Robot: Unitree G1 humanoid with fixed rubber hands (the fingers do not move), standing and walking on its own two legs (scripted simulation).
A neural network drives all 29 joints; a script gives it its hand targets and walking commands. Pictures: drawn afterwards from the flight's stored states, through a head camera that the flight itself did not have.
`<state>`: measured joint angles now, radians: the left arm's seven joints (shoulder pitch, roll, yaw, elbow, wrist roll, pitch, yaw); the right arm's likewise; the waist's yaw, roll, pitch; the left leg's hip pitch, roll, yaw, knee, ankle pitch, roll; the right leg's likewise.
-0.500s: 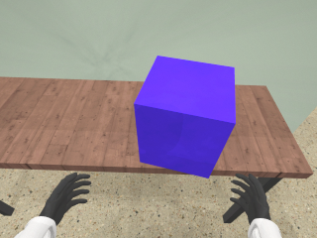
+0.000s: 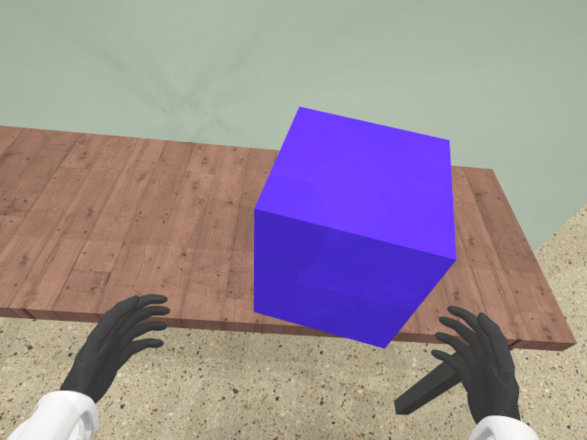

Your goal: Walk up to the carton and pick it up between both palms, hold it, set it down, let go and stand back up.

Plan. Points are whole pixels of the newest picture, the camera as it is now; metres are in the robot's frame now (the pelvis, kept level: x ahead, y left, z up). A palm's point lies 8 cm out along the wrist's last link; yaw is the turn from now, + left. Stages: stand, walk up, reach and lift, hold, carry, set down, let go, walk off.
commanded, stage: reach and lift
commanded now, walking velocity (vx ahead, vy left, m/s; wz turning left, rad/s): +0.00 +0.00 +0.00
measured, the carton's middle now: (343, 232) +0.37 -0.06 +0.06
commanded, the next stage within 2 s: none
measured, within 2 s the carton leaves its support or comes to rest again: neither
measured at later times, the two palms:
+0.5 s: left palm (126, 279) +0.25 +0.20 +0.12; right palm (501, 334) +0.21 -0.21 +0.11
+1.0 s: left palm (147, 191) +0.34 +0.19 +0.16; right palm (501, 264) +0.27 -0.21 +0.15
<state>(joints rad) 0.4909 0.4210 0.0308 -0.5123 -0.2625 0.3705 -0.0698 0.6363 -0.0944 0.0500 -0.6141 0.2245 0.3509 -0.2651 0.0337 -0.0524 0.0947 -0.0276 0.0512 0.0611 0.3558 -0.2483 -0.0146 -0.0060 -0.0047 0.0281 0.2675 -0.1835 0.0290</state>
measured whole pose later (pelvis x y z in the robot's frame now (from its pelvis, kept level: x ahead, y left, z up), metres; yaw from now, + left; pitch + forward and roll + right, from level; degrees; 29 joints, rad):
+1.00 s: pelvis -0.03 +0.00 +0.00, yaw -1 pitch -1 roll +0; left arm -0.46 0.43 0.12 0.01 -0.26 0.80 -0.08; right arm -0.30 -0.20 -0.04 -0.10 0.38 0.61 -0.31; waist -0.09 -0.04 0.01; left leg -0.14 0.04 0.08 0.36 -0.20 -0.01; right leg -0.15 -0.01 0.06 0.32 -0.15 0.04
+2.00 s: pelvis -0.04 +0.00 +0.00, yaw +1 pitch +2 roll -1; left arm -0.66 0.32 0.01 0.64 -0.21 0.39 -0.02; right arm -0.53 -0.09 -0.07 0.45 0.27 0.31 -0.29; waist -0.13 -0.01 0.01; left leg -0.26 0.04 0.02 0.44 -0.21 -0.01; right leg -0.23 -0.01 0.02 0.35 -0.15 0.03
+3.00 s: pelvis -0.05 +0.00 -0.01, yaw -1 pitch +7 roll -1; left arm -0.79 0.18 0.08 0.88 -0.06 0.20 0.03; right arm -0.66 0.02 -0.13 0.68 0.17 0.16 -0.33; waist -0.12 -0.03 -0.09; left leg -0.39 0.05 0.03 0.46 -0.20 -0.01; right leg -0.37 0.00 0.03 0.37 -0.13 0.03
